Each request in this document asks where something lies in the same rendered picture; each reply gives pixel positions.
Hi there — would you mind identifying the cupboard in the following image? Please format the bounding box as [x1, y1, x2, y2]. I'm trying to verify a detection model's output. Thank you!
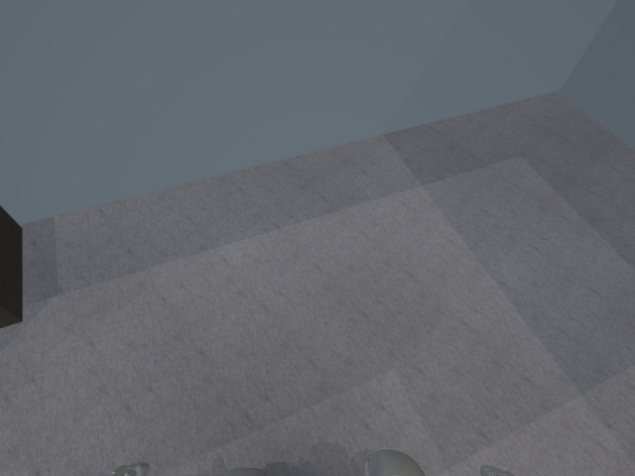
[0, 206, 23, 328]

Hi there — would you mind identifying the robot right thigh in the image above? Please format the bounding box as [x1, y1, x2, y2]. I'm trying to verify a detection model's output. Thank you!
[362, 449, 426, 476]

